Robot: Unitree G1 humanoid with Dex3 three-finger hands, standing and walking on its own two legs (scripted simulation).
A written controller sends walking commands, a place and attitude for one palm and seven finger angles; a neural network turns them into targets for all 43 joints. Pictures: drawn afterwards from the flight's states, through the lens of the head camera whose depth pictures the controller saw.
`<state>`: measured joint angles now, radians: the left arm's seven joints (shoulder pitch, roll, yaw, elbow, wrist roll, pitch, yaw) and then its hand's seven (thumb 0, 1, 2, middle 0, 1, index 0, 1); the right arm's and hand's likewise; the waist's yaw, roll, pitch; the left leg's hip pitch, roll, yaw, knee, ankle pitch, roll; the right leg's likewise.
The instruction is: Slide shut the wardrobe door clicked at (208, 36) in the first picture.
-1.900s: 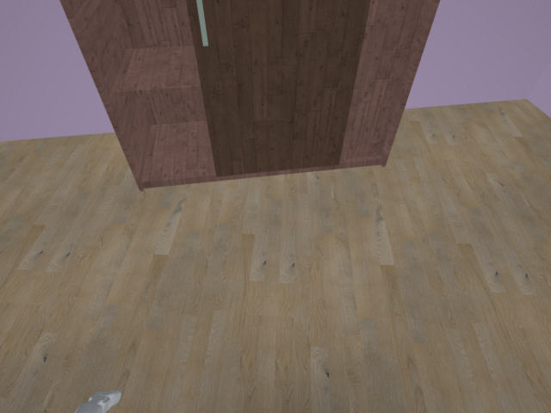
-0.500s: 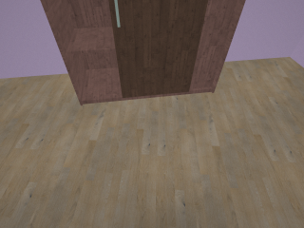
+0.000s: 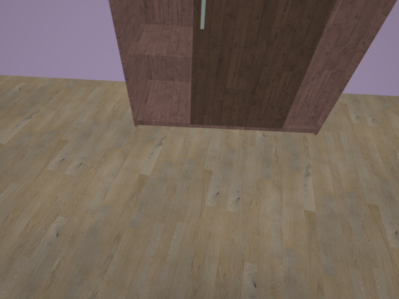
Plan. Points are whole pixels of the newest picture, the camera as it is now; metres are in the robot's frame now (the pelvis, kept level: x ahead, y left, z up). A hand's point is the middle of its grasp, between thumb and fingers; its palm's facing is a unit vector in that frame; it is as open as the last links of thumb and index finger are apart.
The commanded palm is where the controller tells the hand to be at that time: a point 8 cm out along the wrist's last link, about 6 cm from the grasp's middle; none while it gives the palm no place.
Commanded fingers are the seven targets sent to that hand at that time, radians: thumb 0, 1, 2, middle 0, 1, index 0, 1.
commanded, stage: walk to a spot facing it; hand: right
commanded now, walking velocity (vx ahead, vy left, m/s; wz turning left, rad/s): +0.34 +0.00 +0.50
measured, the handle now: out of the picture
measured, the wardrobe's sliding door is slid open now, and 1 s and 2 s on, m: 0.38 0.38 0.38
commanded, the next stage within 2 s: turn to face it in 1.14 s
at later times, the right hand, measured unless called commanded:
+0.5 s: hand out of the picture +0.15 -0.18 -0.17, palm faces -0.06 +0.98 -0.18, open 7.4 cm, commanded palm none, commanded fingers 0.00 -0.90 -0.90 0.20 0.30 0.20 0.30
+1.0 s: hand (237, 158) +0.57 -0.11 -0.15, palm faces -0.46 +0.87 -0.18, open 7.4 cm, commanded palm none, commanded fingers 0.00 -0.90 -0.90 0.20 0.30 0.20 0.30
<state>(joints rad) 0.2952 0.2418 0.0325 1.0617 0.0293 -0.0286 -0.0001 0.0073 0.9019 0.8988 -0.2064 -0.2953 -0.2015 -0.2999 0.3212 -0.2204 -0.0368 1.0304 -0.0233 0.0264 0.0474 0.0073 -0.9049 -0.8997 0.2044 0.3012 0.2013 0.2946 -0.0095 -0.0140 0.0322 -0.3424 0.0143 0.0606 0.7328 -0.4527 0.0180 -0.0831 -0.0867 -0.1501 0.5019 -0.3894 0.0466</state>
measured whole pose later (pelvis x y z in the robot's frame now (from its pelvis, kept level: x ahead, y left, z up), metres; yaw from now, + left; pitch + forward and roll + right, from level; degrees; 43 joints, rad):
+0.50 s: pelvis +0.19 +0.00 +0.00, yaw +10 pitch +0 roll +1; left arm 0.09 0.17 0.05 0.95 0.02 -0.03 -0.04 0.01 0.91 0.90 -0.20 -0.29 -0.20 -0.30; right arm 0.45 -0.15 -0.03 1.07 -0.03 -0.07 -0.02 0.00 -0.90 -0.90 0.21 0.30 0.20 0.30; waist -0.07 0.00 0.02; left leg 0.06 -0.05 -0.09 0.34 -0.39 0.03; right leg -0.54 -0.10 -0.08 0.71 -0.18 0.03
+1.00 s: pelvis +0.38 +0.01 +0.01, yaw +27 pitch -1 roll -1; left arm 0.45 0.17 0.05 1.08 0.03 -0.07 0.01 0.01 0.91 0.90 -0.20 -0.29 -0.20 -0.30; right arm 0.13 -0.20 -0.08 0.95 -0.04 0.03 0.04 0.00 -0.91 -0.90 0.20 0.30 0.20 0.29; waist 0.04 0.02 0.06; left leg -0.61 0.11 0.09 0.83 -0.13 0.00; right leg 0.03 -0.07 -0.38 0.36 -0.35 0.01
